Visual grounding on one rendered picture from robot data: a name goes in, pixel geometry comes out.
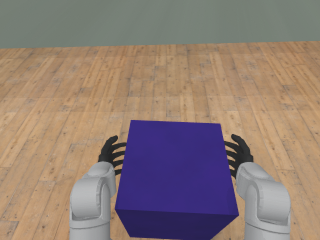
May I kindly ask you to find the robot right hand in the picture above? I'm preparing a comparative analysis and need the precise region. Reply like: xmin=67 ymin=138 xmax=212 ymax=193
xmin=224 ymin=134 xmax=254 ymax=179

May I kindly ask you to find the robot left forearm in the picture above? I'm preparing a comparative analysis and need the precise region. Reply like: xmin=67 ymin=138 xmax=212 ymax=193
xmin=69 ymin=161 xmax=117 ymax=240

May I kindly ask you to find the carton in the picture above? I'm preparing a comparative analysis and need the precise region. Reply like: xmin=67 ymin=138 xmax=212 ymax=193
xmin=114 ymin=120 xmax=239 ymax=240

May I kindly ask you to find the robot right forearm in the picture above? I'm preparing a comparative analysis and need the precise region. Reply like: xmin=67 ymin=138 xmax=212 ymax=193
xmin=235 ymin=162 xmax=291 ymax=240

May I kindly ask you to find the robot left hand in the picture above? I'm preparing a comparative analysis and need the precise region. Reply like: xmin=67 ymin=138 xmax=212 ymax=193
xmin=98 ymin=135 xmax=127 ymax=176

